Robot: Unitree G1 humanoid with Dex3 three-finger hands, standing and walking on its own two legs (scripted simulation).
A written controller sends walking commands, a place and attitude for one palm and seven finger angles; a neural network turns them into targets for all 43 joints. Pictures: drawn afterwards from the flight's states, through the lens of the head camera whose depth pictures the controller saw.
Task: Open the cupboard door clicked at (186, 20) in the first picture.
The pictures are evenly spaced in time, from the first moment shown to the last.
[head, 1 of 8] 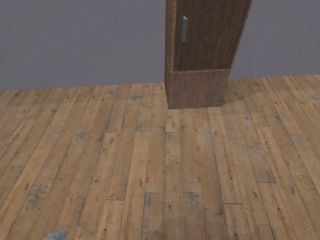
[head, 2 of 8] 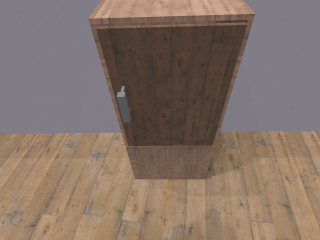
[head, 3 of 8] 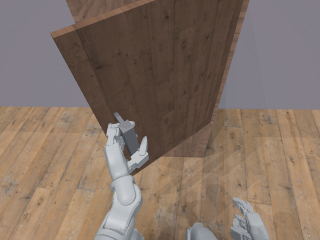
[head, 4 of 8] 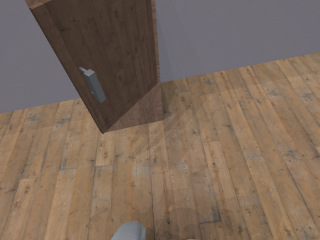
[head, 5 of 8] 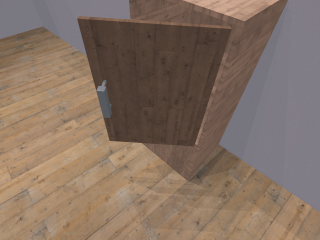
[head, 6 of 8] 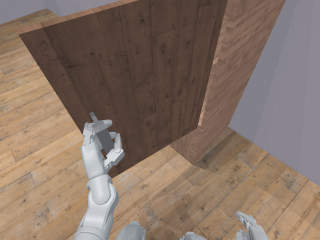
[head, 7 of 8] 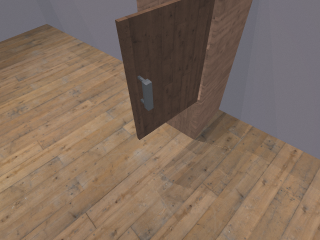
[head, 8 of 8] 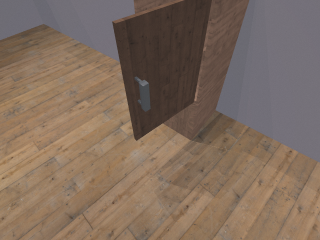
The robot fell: no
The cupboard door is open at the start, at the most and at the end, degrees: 0 80 79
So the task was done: yes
